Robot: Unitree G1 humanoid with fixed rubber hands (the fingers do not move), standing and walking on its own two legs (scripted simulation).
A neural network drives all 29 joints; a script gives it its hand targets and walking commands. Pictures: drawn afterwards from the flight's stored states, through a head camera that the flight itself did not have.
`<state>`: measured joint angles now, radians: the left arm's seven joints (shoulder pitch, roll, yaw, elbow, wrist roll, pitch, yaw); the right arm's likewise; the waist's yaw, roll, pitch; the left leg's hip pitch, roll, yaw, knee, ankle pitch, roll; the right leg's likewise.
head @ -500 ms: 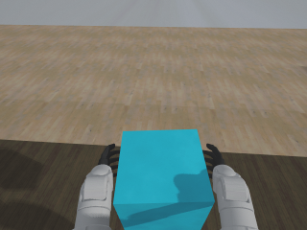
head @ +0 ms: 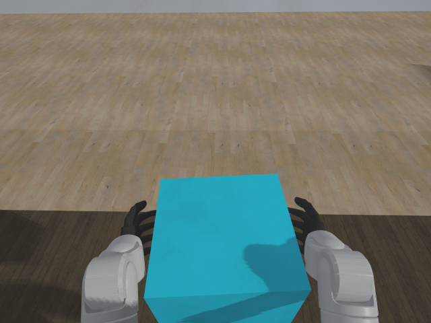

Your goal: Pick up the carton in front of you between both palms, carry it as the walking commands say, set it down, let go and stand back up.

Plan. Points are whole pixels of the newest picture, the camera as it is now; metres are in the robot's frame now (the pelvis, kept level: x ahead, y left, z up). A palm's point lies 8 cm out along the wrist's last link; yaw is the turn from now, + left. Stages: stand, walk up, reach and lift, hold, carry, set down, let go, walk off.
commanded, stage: carry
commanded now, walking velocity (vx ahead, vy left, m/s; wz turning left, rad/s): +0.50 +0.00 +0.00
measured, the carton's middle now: (223, 261) +0.26 +0.01 +0.01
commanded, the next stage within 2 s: none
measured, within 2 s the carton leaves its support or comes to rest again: neither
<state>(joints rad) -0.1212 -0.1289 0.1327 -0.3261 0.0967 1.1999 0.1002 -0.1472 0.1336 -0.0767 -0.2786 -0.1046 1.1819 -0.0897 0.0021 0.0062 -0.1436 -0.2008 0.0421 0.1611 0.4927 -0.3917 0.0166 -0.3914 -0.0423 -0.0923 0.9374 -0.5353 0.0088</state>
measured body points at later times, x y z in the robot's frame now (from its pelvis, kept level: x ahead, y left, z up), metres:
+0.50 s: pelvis +0.30 -0.03 +0.01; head +0.30 -0.04 +0.46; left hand +0.56 +0.15 +0.10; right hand +0.59 -0.15 +0.10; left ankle +0.41 +0.12 -0.69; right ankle +0.18 -0.10 -0.73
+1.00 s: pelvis +0.55 +0.01 -0.01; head +0.61 +0.02 +0.44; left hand +0.93 +0.18 +0.10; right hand +0.94 -0.13 +0.10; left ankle +0.54 +0.08 -0.73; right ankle +0.64 -0.08 -0.73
